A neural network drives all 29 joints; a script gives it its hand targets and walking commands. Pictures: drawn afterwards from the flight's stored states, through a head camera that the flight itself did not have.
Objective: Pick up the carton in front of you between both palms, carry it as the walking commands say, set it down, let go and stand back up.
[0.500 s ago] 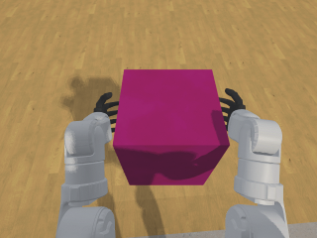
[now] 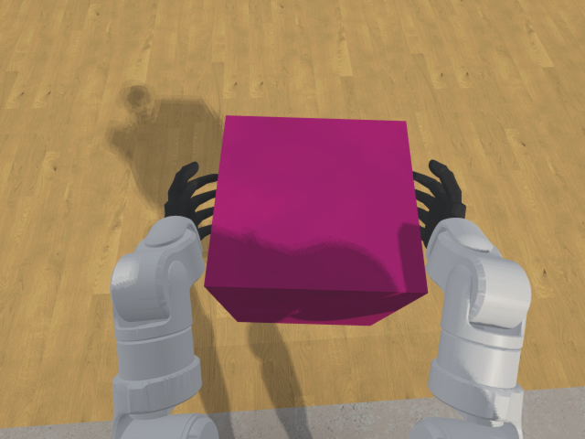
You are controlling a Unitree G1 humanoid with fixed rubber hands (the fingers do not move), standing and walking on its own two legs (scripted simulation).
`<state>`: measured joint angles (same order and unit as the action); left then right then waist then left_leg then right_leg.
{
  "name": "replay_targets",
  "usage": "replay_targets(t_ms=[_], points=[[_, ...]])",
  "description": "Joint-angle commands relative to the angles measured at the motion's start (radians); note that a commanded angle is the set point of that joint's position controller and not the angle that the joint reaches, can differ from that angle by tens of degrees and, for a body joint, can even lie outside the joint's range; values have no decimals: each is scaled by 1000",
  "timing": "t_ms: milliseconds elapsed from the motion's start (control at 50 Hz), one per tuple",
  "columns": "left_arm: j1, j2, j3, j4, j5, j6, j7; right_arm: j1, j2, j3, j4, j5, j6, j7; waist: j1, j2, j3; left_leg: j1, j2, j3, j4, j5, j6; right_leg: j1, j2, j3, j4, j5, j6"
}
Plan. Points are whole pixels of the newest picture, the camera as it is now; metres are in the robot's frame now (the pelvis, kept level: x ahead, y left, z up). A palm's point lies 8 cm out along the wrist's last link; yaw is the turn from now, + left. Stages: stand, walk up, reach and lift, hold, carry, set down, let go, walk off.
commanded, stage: carry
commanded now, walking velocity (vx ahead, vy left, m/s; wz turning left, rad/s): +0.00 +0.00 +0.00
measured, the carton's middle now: (309, 236) +0.38 +0.01 +0.03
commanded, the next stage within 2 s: none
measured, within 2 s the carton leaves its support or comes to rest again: neither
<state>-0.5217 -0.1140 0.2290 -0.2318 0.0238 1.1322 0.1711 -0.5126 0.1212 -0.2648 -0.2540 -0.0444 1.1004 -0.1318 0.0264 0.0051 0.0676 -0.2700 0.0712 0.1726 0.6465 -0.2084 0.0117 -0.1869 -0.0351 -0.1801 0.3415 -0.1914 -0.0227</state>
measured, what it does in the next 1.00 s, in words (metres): steps on the spot: left foot, then right foot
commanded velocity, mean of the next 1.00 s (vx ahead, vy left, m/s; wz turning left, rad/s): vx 0.00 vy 0.00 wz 0.00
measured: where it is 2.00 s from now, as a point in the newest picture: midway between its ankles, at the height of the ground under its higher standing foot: outside the picture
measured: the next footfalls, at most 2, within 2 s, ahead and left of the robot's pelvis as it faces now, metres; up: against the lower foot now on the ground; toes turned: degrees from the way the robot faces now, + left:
left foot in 0.16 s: +0.11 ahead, +0.09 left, +0.00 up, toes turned +3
right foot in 0.32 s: +0.03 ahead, -0.08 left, +0.00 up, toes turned -7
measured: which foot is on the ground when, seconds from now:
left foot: up 0.00-0.14, down 0.16-1.00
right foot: down 0.00-0.16, up 0.18-0.30, down 0.32-1.00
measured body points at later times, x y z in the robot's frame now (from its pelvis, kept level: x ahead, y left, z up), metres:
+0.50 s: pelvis +0.06 +0.03 -0.02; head +0.06 +0.03 +0.43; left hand +0.42 +0.14 +0.09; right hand +0.40 -0.16 +0.09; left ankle +0.07 +0.09 -0.75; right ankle -0.01 -0.07 -0.75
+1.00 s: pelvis +0.04 +0.02 -0.02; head +0.03 +0.02 +0.43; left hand +0.40 +0.14 +0.09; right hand +0.38 -0.16 +0.10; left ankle +0.07 +0.09 -0.75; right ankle -0.01 -0.07 -0.75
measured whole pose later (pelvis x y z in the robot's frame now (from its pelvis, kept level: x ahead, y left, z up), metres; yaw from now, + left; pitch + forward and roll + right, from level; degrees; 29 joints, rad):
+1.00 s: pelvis +0.04 +0.02 -0.02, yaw -3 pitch +2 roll +0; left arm -0.56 -0.08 0.23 0.06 0.06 1.17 0.16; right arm -0.55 0.08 -0.28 0.04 -0.07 1.14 -0.13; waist 0.01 -0.01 -0.08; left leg -0.35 -0.01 0.13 0.56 -0.25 0.07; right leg -0.23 0.01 -0.08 0.56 -0.37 -0.03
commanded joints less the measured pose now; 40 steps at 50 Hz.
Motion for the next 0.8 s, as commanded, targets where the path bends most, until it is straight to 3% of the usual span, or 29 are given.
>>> replay_targets(t_ms=[0,20,60,80,100,120,140,160,180,200,220,240,260,280,300,320,340,360,380,400,440,460,520,560,780], points=[[-587,-800,-747,-18,-292,-2,-139,-524,770,723,24,253,45,104,78,-192,-527,-611,-48,-127,83,-393,-3,860,-242,267,241,1257,-177],[-619,-834,-768,-36,-308,-6,-143,-532,778,712,29,250,42,106,55,-140,-522,-500,-45,-109,-83,-230,5,748,-199,216,239,1091,-137],[-669,-845,-775,-55,-327,-10,-149,-543,787,700,44,245,41,108,-15,-111,-522,-17,-96,-8,-276,269,-5,325,-110,47,236,738,-56],[-667,-838,-771,-40,-323,-5,-148,-524,778,689,66,235,45,112,-47,-40,-522,196,-44,-40,-305,472,8,124,-81,20,277,422,-15],[-659,-822,-762,-16,-311,5,-147,-506,752,677,103,225,50,114,-49,97,-544,373,100,-193,-211,862,64,-60,-24,18,322,12,27],[-666,-807,-753,12,-299,16,-145,-491,740,667,139,216,53,113,-45,191,-567,417,219,-329,-161,1116,132,-131,18,99,373,-326,40],[-641,-793,-720,75,-271,25,-139,-498,728,649,172,211,60,113,-42,181,-581,367,262,-369,-194,994,154,-123,15,157,425,-414,31],[-652,-817,-716,57,-271,24,-136,-526,742,651,175,215,62,115,-38,146,-560,327,252,-324,-187,820,187,-114,18,169,379,-399,9],[-695,-850,-725,6,-287,18,-141,-591,784,671,136,231,50,122,-31,172,-535,220,233,-333,-226,592,177,-47,-3,161,216,-292,3],[-767,-889,-732,-19,-308,11,-147,-665,814,680,85,246,41,126,-17,155,-516,132,167,-289,-260,330,134,44,1,142,92,-155,4],[-805,-913,-721,-16,-320,6,-148,-711,836,687,54,267,39,128,-37,102,-522,87,104,-266,-296,15,96,82,12,141,61,-124,8],[-792,-921,-703,22,-317,5,-146,-697,846,691,84,270,45,130,-39,27,-526,69,83,-255,-309,-131,63,96,-9,164,62,-176,-2],[-760,-916,-697,55,-306,4,-144,-674,850,688,114,268,46,132,-44,-4,-512,72,85,-248,-305,-161,45,66,-33,186,70,-217,-16],[-718,-893,-681,100,-283,5,-141,-644,840,679,162,261,50,133,-49,-13,-502,90,94,-241,-293,-85,51,43,-53,188,84,-177,-21],[-665,-858,-657,149,-253,9,-136,-601,822,664,214,247,54,130,-45,-11,-509,112,101,-227,-253,79,67,53,-70,178,106,-74,-15],[-613,-815,-622,211,-220,16,-129,-558,797,641,266,228,58,123,-35,-14,-522,149,94,-196,-173,390,76,62,-95,170,146,87,-5],[-532,-751,-552,307,-160,20,-114,-548,758,624,311,217,68,115,-26,-23,-511,216,109,-196,-119,661,60,-16,-106,171,205,142,-8],[-484,-720,-507,322,-117,18,-102,-546,747,610,333,221,68,109,-28,-28,-528,222,118,-206,-107,728,72,-49,-76,166,220,151,-2],[-521,-730,-518,286,-116,17,-100,-571,762,614,324,230,59,104,-33,-44,-540,191,129,-214,-77,732,93,-20,-67,159,207,213,5],[-579,-755,-533,243,-143,14,-105,-632,801,634,283,258,48,103,-26,-23,-528,111,117,-220,-78,637,90,40,-82,166,215,250,1],[-711,-833,-567,198,-203,-1,-113,-735,872,650,230,290,39,105,-21,-33,-510,108,90,-201,-122,516,65,35,-90,168,225,212,-5],[-730,-848,-575,186,-216,-5,-113,-739,887,649,226,298,37,105,-22,-28,-512,120,91,-194,-122,507,64,28,-88,171,227,197,-6],[-697,-844,-584,195,-214,-6,-107,-666,872,619,285,279,40,105,-20,-4,-564,155,89,-182,-69,560,77,37,-104,188,231,326,-17],[-713,-850,-599,175,-224,-8,-107,-657,864,618,281,268,39,104,-21,-7,-580,154,83,-180,-60,516,79,50,-114,197,234,366,-22],[-741,-874,-644,154,-275,-5,-121,-629,830,611,257,232,49,99,-21,-13,-561,161,86,-186,-88,415,81,29,-107,210,196,265,-29]])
